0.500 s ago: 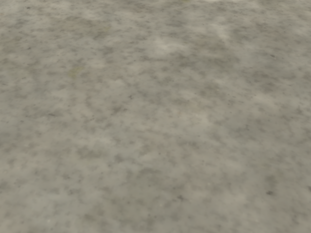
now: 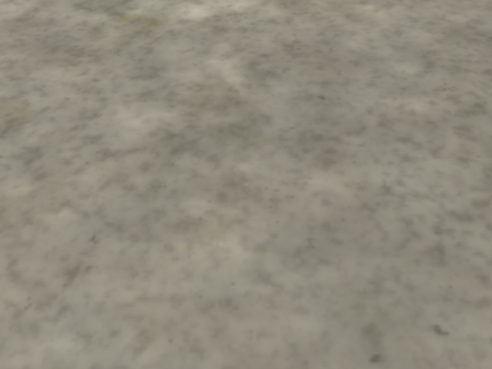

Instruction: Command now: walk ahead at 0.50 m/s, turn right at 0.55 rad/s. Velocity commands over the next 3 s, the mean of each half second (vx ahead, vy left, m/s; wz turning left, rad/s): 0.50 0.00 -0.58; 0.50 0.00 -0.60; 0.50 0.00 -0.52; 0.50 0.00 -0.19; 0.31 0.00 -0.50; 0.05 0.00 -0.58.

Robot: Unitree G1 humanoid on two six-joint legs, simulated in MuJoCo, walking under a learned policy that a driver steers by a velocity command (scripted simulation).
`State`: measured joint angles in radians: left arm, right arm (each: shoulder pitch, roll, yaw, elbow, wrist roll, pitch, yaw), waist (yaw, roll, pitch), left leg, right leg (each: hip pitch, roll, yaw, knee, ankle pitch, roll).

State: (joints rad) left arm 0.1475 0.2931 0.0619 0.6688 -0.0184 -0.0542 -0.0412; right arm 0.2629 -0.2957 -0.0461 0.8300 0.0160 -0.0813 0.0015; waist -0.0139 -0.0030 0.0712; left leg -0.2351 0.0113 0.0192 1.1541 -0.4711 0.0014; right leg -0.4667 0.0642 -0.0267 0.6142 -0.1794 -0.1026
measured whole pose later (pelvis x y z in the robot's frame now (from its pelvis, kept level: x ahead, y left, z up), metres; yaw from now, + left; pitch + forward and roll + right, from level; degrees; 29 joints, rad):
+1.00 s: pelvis +0.52 -0.11 +0.00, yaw -36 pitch +1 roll +1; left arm 0.14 0.30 0.07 0.58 -0.02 -0.03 -0.04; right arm 0.27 -0.32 -0.05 0.82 0.02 -0.08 0.01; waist -0.04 0.00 0.08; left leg -0.26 0.05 0.02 1.15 -0.47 -0.01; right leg -0.46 0.06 -0.02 0.62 -0.19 -0.09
